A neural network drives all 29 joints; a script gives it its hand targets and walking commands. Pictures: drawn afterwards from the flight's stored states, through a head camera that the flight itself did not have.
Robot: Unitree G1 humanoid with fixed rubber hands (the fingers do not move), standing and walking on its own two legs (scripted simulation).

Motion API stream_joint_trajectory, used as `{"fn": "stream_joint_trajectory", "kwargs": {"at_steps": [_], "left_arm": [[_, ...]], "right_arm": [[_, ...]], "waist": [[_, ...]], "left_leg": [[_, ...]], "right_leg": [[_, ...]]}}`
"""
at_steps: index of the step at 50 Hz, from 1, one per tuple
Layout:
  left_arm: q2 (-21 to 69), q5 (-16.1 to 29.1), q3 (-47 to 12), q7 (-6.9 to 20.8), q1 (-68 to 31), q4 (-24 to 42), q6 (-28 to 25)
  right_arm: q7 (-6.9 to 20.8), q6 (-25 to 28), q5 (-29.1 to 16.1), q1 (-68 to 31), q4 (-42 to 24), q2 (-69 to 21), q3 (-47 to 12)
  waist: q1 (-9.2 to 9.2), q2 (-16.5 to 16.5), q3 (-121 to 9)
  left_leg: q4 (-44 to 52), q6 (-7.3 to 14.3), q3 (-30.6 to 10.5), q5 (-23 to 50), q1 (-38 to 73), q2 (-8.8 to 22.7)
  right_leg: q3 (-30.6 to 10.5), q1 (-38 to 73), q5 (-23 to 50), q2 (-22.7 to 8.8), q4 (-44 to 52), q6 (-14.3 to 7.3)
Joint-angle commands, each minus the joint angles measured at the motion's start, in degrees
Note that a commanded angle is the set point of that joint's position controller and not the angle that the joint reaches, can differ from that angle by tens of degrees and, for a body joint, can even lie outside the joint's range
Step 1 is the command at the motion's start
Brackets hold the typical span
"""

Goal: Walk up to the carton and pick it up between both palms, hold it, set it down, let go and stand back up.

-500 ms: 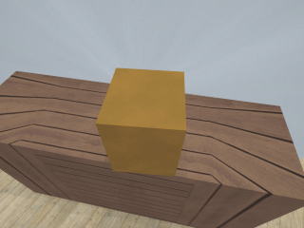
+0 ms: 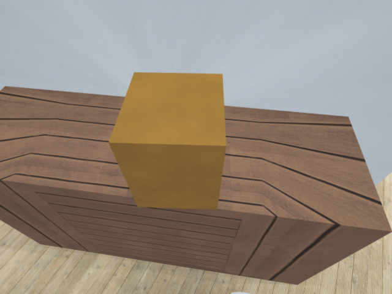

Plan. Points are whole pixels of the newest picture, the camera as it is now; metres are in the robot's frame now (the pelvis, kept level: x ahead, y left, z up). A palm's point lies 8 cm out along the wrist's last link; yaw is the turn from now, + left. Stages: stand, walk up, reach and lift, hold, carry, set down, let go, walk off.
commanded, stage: walk up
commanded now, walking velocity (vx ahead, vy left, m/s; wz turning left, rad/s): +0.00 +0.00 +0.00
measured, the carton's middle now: (177, 144) +0.43 +0.07 +0.04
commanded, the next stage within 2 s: stand in 0.34 s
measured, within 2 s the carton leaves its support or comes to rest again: neither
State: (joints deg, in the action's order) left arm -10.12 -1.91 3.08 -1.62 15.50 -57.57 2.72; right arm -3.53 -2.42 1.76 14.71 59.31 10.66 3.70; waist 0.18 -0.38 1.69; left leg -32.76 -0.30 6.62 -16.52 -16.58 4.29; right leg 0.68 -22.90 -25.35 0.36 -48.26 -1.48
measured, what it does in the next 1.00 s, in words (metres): stands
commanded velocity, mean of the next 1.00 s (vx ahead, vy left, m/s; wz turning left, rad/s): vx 0.00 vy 0.00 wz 0.00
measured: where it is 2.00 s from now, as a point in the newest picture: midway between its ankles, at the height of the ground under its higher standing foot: outside the picture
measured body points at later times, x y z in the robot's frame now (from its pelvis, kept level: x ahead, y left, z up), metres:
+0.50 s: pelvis -0.01 -0.01 +0.02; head +0.00 -0.01 +0.47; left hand -0.03 +0.20 -0.15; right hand -0.04 -0.22 -0.15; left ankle -0.03 +0.12 -0.73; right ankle -0.01 -0.11 -0.73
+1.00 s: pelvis -0.02 +0.01 +0.02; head -0.01 +0.01 +0.47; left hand -0.06 +0.21 -0.15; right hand -0.06 -0.19 -0.15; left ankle -0.03 +0.12 -0.73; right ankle -0.01 -0.11 -0.73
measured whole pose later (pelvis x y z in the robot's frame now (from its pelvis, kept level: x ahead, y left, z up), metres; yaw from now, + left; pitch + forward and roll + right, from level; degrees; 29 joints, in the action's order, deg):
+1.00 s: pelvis -0.02 +0.01 +0.02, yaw +1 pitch -1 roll +0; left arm -6.1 -0.4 -0.1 -2.0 20.0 -66.7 -0.7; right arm -2.0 1.2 0.5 20.5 66.0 5.9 -0.3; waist 0.0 0.3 1.1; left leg -21.8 1.0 2.3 -13.0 -8.2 -0.3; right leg 1.0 -10.2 -11.2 -0.7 -22.2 0.2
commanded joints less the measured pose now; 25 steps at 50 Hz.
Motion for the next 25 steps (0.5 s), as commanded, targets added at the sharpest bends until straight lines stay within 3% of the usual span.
{"fn": "stream_joint_trajectory", "kwargs": {"at_steps": [1,2,3,4,5,6,7,9,11,14,15,16,17,19,25], "left_arm": [[2.5,0.1,-0.8,-0.1,12.2,-2.3,-1.0],[0.9,-0.3,-0.9,-0.6,11.3,-2.8,-2.2],[-3.5,-0.5,-0.7,-1.1,11.9,-1.4,-3.6],[-4.7,0.6,-1.5,-0.9,8.2,-0.5,-4.1],[-3.3,0.3,-1.9,-0.6,5.5,-0.4,-4.5],[-3.8,0.6,-2.0,-0.5,2.9,-0.2,-4.8],[-4.8,0.6,-1.8,-0.5,1.9,-0.2,-4.9],[-3.8,0.9,-2.3,-0.9,3.7,-1.4,-5.2],[-2.3,1.0,-2.6,-1.1,5.4,-3.0,-5.2],[-2.7,1.6,-2.1,-0.7,6.4,-4.1,-4.8],[-2.5,1.6,-1.8,-0.5,7.3,-4.4,-4.7],[-0.5,1.9,-1.9,-0.3,8.5,-5.0,-4.7],[0.1,1.7,-2.0,-0.4,8.0,-5.5,-4.6],[-1.3,1.5,-1.6,-0.5,7.5,-5.5,-4.4],[-0.3,1.5,-1.7,-0.3,7.5,-6.8,-3.7]], "right_arm": [[1.0,0.9,-0.4,-3.7,-2.0,4.8,0.1],[1.4,0.7,0.0,2.5,0.4,4.1,0.2],[1.8,0.5,0.0,8.5,0.6,1.3,-0.5],[2.0,-0.2,-1.6,8.3,0.5,-0.6,-0.9],[2.1,-0.7,-1.7,6.9,1.2,1.4,-0.7],[2.3,-0.6,-1.6,5.7,1.6,1.2,-0.8],[2.5,-0.3,-1.3,5.0,2.0,0.8,-0.9],[2.6,0.7,-1.1,5.2,2.8,0.9,-1.1],[2.2,1.7,-1.5,5.4,3.3,0.3,-1.7],[1.5,2.5,-1.2,6.9,4.3,1.5,-2.0],[1.4,2.8,-0.9,7.6,4.5,2.2,-2.1],[1.5,2.9,-1.3,6.9,5.0,2.1,-2.2],[1.7,3.0,-1.6,7.1,5.4,1.1,-2.5],[1.5,3.4,-1.4,7.8,5.9,0.7,-2.8],[1.2,3.5,-1.2,9.0,6.4,0.1,-3.2]], "waist": [[-4.91,-4.7,3.5],[-2.45,3.2,4.6],[0.90,12.5,1.2],[1.98,15.5,3.3],[2.00,12.3,5.4],[2.36,9.1,5.7],[2.40,7.6,4.9],[1.90,6.6,1.7],[1.57,5.6,0.0],[0.95,5.4,-0.9],[-0.05,4.1,0.2],[-1.10,0.3,2.6],[-0.20,-1.7,3.3],[-0.17,-2.2,1.9],[-0.51,-0.7,3.2]], "left_leg": [[14.2,5.5,-9.0,-8.1,-9.1,7.8],[6.1,3.9,-5.3,-3.3,-6.4,4.7],[-1.6,1.2,-3.4,-8.0,-7.4,1.7],[0.7,0.6,-5.6,-12.1,-2.0,-0.8],[-1.2,0.7,-6.4,-9.0,2.6,-1.3],[-1.6,0.9,-5.7,-5.7,2.4,-2.4],[-1.5,1.0,-5.5,-4.1,1.5,-2.8],[0.3,1.0,-5.8,-2.5,1.0,-2.9],[5.9,0.6,-5.9,0.8,2.9,-2.7],[13.1,0.1,-7.8,10.5,11.8,0.8],[12.8,0.4,-9.0,11.6,13.2,2.5],[12.2,0.5,-8.8,11.7,10.5,2.5],[13.2,0.4,-8.7,10.2,6.7,2.0],[14.0,0.1,-8.5,11.2,5.6,2.5],[15.0,0.9,-8.9,8.1,5.4,2.1]], "right_leg": [[1.3,14.1,7.6,-1.2,20.1,-0.5],[-1.5,14.4,11.0,-1.2,30.5,0.8],[-18.6,16.3,15.7,-14.9,37.1,0.7],[-21.3,5.4,18.2,-18.2,38.2,-3.4],[-20.2,1.5,12.6,-15.6,39.1,-4.4],[-16.6,2.9,9.9,-13.0,39.4,-4.1],[-13.8,6.3,11.5,-11.1,38.7,-3.7],[-10.5,13.1,19.9,-10.0,35.9,-3.9],[-8.9,16.1,23.8,-9.9,33.4,-4.3],[-8.7,12.4,17.4,-8.2,33.2,-2.1],[-8.2,10.4,16.4,-7.1,33.3,-1.8],[-6.5,10.5,18.6,-5.3,33.7,-1.7],[-5.1,13.5,20.4,-4.7,32.3,-1.5],[-4.7,16.1,23.9,-5.6,29.9,-1.2],[-4.4,14.0,19.0,-5.1,30.1,-0.6]]}}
